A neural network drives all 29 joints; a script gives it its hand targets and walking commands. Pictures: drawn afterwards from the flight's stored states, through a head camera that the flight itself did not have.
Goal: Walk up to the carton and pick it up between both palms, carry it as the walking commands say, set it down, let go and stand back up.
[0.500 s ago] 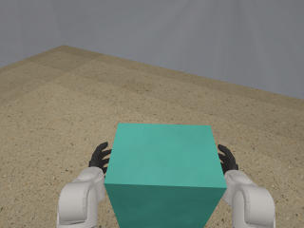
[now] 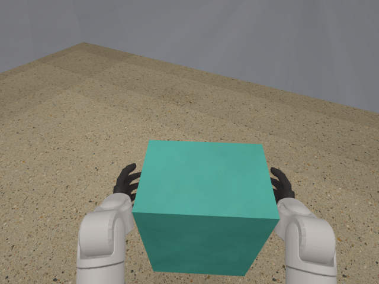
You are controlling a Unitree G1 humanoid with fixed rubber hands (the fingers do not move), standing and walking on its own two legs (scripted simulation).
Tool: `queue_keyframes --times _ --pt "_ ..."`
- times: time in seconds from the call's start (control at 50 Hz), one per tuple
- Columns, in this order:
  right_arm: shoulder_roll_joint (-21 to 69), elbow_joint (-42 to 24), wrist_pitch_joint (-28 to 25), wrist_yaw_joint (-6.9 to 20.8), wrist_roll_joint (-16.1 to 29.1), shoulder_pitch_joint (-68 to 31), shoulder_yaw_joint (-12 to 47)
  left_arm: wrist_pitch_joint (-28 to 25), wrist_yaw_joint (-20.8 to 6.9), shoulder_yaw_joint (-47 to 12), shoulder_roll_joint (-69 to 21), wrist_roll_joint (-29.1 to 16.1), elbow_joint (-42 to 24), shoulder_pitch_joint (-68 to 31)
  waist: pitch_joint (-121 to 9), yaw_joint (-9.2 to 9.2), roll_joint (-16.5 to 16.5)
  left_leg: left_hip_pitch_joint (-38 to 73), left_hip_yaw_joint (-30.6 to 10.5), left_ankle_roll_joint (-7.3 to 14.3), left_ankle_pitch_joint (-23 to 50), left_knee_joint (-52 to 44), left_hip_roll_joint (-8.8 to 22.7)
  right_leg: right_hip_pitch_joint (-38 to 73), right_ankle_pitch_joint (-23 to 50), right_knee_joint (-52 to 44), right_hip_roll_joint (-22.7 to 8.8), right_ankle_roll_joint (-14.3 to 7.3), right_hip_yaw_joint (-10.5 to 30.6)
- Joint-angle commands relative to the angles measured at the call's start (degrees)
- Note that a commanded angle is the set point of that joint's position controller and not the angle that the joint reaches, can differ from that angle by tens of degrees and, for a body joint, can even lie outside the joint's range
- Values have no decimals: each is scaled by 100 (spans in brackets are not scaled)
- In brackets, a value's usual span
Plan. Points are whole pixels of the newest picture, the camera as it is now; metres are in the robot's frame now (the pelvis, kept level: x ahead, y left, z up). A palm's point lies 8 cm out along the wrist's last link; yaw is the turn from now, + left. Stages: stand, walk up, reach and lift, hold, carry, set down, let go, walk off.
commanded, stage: carry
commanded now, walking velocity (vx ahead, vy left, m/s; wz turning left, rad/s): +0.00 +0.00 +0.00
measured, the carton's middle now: (201, 215) +0.28 +0.00 +0.03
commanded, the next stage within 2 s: none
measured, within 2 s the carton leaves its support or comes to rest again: neither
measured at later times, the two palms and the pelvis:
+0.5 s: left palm (130, 190) +0.29 +0.14 +0.10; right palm (283, 195) +0.29 -0.16 +0.09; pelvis +0.02 -0.01 +0.00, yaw +0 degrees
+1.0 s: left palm (134, 185) +0.30 +0.14 +0.09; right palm (283, 190) +0.30 -0.17 +0.09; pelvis +0.02 -0.01 +0.00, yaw +0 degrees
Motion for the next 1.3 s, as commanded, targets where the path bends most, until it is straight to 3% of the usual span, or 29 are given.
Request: queue_keyframes --times 0.0,0.36,1.28 --pt "4107 -509 -125 613 1376 -2722 3608 -149 -479 -3468 -4328 -1201 -298 -2614 -1019 -25 78 395 -513 13 230 -595 785 468 210 -354 -557 -208 237" --pt "4331 -476 -274 617 1445 -2898 3759 -293 -490 -3511 -4485 -1246 -261 -2743 -1168 -41 45 554 -434 43 630 -358 774 642 674 -314 -623 -285 221" --pt "4417 -14 -499 541 1376 -3352 3696 -533 -431 -3399 -4519 -1198 208 -3184 -1201 -36 73 686 -399 35 788 -273 785 737 783 -282 -573 -361 218"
